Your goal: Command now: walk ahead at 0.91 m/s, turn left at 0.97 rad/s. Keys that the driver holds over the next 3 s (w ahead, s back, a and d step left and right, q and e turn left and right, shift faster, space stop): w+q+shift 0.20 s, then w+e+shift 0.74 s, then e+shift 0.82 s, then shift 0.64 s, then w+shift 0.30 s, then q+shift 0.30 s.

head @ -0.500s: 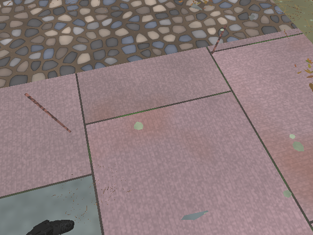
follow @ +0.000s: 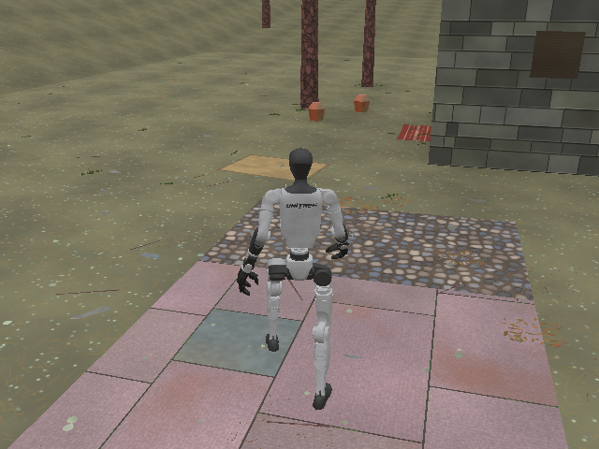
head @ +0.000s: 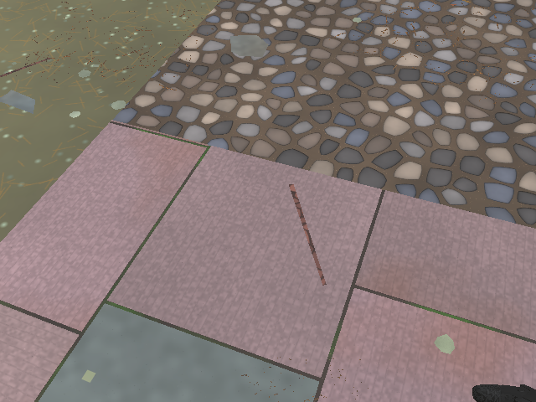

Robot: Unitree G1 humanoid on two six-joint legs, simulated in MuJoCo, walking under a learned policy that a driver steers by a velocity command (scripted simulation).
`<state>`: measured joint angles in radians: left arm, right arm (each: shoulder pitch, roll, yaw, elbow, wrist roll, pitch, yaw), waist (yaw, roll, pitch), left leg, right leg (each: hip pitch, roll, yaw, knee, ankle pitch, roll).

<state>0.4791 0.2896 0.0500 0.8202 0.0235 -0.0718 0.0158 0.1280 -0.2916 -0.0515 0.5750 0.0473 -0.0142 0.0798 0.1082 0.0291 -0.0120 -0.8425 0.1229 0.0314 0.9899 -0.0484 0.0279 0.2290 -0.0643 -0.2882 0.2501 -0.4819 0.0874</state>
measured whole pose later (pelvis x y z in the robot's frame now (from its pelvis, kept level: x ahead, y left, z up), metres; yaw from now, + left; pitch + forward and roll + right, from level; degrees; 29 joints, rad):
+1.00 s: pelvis +0.94 +0.15 +0.01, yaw -13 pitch +1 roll +0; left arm 0.46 0.28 0.07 0.76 -0.04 -0.05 0.01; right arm -0.04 -0.28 -0.01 0.52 0.01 -0.15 0.00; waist 0.13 0.03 0.02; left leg -0.51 -0.01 -0.16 0.41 0.08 -0.04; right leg 0.07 0.16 0.38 0.49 -0.51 -0.12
